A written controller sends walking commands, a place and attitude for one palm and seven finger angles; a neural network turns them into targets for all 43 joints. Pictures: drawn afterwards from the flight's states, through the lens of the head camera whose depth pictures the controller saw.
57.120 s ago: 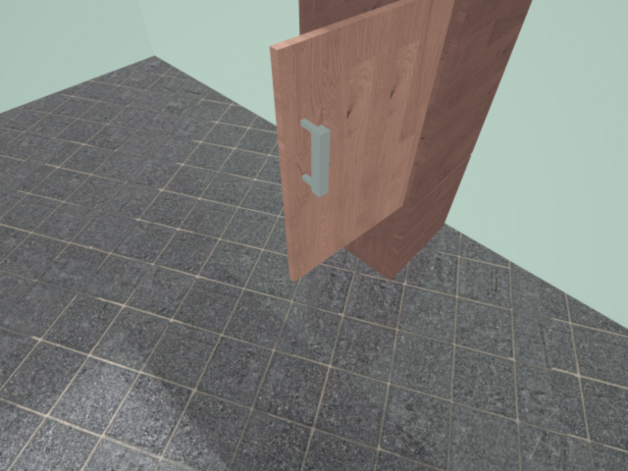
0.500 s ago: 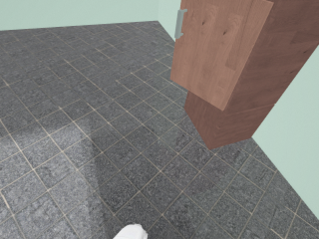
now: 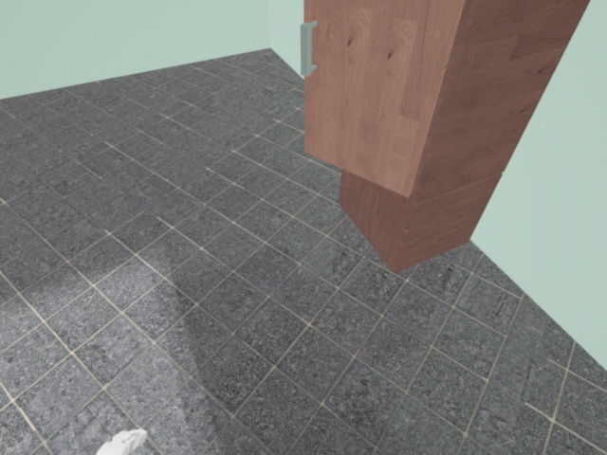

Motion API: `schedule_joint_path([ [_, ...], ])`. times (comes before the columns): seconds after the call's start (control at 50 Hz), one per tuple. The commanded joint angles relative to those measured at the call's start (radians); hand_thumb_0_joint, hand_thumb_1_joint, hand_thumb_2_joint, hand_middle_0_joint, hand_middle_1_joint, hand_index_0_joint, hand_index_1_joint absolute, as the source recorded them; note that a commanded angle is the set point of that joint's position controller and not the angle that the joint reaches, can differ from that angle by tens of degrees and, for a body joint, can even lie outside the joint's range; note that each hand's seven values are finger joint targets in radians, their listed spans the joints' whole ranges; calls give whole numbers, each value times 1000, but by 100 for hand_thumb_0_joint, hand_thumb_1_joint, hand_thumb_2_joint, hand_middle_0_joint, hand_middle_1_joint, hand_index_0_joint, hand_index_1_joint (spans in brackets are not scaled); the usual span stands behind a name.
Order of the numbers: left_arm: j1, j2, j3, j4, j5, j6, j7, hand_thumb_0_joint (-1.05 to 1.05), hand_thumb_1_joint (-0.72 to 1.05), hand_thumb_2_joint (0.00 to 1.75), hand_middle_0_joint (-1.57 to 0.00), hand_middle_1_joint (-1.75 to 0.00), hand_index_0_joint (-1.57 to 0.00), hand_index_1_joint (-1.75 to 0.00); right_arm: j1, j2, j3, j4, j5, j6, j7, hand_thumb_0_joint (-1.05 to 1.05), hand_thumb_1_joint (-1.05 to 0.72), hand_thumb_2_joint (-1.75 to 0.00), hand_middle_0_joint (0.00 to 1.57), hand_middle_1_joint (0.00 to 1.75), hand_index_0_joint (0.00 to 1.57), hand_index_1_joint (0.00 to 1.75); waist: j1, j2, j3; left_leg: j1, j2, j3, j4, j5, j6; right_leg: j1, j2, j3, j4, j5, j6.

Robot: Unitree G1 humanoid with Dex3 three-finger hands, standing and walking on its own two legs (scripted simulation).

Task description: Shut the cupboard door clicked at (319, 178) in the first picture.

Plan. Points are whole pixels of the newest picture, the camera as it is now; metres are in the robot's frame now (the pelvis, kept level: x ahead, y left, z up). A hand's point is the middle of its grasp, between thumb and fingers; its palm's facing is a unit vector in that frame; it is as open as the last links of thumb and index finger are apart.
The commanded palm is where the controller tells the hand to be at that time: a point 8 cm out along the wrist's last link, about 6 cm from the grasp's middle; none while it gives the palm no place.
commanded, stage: let the arm hang, fingers relaxed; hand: left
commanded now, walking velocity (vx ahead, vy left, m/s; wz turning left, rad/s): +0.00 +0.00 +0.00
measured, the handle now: (310, 48) +1.15 +0.03 +0.05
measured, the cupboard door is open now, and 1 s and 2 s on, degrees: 28 28 28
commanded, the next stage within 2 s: look to check the result in 0.10 s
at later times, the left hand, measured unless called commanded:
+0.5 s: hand out of the picture +0.06 +0.23 -0.16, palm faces +0.00 -0.95 -0.33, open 7.4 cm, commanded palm none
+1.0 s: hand out of the picture +0.12 +0.22 -0.15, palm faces +0.03 -0.95 -0.32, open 7.3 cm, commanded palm none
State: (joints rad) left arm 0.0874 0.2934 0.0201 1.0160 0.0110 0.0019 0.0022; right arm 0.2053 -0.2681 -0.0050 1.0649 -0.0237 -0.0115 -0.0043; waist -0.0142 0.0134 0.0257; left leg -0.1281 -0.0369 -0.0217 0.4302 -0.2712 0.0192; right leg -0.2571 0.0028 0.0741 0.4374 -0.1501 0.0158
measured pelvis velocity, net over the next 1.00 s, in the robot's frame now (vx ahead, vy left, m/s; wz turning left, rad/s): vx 0.03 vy -0.01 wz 0.04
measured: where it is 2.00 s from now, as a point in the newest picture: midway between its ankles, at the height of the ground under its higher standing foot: outside the picture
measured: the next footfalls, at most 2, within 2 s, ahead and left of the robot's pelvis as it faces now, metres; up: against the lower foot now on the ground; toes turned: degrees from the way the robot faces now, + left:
right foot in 1.50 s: +0.08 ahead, -0.14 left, +0.00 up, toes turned +19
left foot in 1.94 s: +0.18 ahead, +0.21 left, +0.00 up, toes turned +43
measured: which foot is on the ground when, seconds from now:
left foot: down 0.00-1.00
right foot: down 0.00-1.00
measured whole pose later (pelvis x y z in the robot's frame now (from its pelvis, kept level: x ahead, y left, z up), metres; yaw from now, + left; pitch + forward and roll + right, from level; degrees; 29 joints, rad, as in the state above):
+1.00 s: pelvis +0.03 -0.01 +0.00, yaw +2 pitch -1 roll +0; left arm 0.09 0.30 0.02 1.07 0.00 0.00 0.02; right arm 0.17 -0.31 -0.01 1.09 -0.01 0.02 -0.01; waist -0.02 0.00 0.05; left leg -0.09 -0.02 -0.07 0.39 -0.28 0.00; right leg -0.21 0.01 0.03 0.41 -0.18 0.00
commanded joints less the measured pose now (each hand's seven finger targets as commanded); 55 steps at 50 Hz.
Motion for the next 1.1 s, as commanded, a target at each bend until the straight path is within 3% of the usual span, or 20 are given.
schedule_joint_path([
  [0.0,25,183,41,-19,5,-6,9,0,90,90,-20,-30,-20,-30,-28,-209,-47,-43,3,-21,-14,0,-90,-90,20,30,20,30,34,5,6,-156,129,-124,-175,-5,25,139,-61,68,-66,2,-52],
  [0.08,12,197,43,-11,4,-15,9,0,90,90,-20,-30,-20,-30,-32,-217,-49,-34,6,-22,-14,0,-90,-90,20,30,20,30,23,-14,-30,-100,122,-94,-149,79,19,147,-78,72,-81,58,-58],
  [0.38,12,223,34,47,-2,-24,10,0,90,90,-20,-30,-20,-30,-48,-247,-42,-9,12,-9,-17,0,-90,-90,20,30,20,30,2,-15,-50,-8,128,-68,-135,104,10,136,-93,98,-132,80,-65],
  [0.52,9,223,32,59,-1,-23,10,0,90,90,-20,-30,-20,-30,-62,-256,-40,-8,11,-7,-18,0,-90,-90,20,30,20,30,5,-18,-29,-6,136,-72,-151,102,9,130,-87,91,-135,84,-61],
  [0.62,5,224,34,59,-1,-27,13,0,90,90,-20,-30,-20,-30,-67,-253,-40,-10,12,-10,-20,0,-90,-90,20,30,20,30,5,-24,-57,13,141,-68,-148,172,6,160,-90,79,-116,184,-62],
  [0.82,-11,227,35,44,-1,-32,15,0,90,90,-20,-30,-20,-30,-74,-253,-41,-14,11,-8,-17,0,-90,-90,20,30,20,30,6,-24,-57,11,139,-70,-150,204,3,187,-98,70,-111,228,-61],
  [0.86,8,205,36,36,-1,-27,19,0,90,90,-20,-30,-20,-30,-66,-224,-35,-21,13,-3,-13,0,-90,-90,20,30,20,30,9,-18,-71,-7,133,-72,-123,245,0,201,-108,53,-79,253,-54],
  [0.9,55,136,23,44,-4,-12,26,0,90,90,-20,-30,-20,-30,-28,-139,-18,-16,11,12,-12,0,-90,-90,20,30,20,30,12,-18,-72,-33,124,-70,-90,271,-13,206,-124,39,-45,278,-44],
  [0.94,76,138,28,32,-2,-2,29,0,90,90,-20,-30,-20,-30,-9,-123,-19,-21,14,22,-11,0,-90,-90,20,30,20,30,19,-33,-63,-77,110,-76,-49,252,-16,207,-143,35,-28,261,-50],
  [1.0,92,160,45,5,2,5,33,0,90,90,-20,-30,-20,-30,18,-115,-30,-41,15,33,-10,0,-90,-90,20,30,20,30,21,-85,-66,-122,74,-66,56,204,-22,198,-209,70,-31,250,-94],
  [1.08,72,159,60,-50,8,16,39,0,90,90,-20,-30,-20,-30,58,-90,-45,-67,13,47,-10,0,-90,-90,20,30,20,30,3,-144,-32,-139,62,-39,159,-25,-22,101,-287,78,-39,148,-148],
])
